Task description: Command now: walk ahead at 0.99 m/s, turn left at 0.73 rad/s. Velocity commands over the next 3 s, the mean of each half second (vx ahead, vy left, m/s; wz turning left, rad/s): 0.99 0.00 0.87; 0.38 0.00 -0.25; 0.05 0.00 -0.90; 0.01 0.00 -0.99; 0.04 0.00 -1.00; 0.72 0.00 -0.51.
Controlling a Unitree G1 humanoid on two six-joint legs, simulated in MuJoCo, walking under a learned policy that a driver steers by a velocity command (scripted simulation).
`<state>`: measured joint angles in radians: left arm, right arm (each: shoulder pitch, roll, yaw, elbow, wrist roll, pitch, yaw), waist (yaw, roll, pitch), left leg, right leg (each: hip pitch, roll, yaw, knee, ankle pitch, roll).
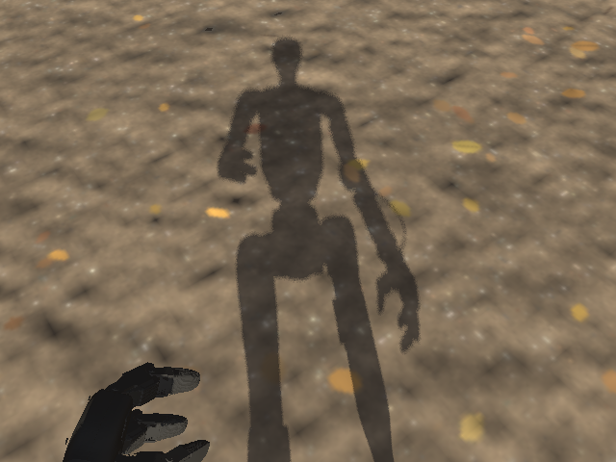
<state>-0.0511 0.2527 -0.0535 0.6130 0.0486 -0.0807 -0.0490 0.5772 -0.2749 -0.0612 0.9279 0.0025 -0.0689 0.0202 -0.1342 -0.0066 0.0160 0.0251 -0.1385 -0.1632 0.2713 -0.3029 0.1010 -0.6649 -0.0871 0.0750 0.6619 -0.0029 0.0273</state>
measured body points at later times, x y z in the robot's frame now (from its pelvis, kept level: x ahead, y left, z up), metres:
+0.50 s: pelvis +0.46 +0.03 -0.03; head +0.49 +0.05 +0.41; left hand +0.26 +0.24 -0.16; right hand +0.82 -0.05 -0.07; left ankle +0.60 +0.14 -0.72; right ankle +0.27 -0.18 -0.72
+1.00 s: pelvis +0.76 +0.15 -0.03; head +0.80 +0.15 +0.42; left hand +0.79 +0.45 -0.13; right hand +1.00 -0.06 -0.13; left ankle +0.61 +0.15 -0.70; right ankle +0.90 +0.14 -0.74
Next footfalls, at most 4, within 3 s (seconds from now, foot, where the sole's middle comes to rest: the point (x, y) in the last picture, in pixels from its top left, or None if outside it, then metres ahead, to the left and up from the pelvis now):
0.10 right None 0.30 -0.17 -0.78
0.54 left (218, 403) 0.64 0.15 -0.78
0.96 right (217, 292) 0.94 0.15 -0.78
1.44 left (139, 295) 0.96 0.35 -0.78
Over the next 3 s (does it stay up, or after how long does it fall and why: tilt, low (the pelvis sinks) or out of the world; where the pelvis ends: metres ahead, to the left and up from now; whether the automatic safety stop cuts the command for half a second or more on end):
stays up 0.83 -0.03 -0.01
